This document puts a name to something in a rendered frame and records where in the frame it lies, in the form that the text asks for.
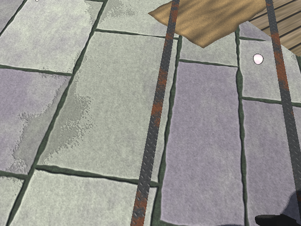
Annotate robot right hand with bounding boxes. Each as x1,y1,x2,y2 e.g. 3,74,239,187
255,214,301,226

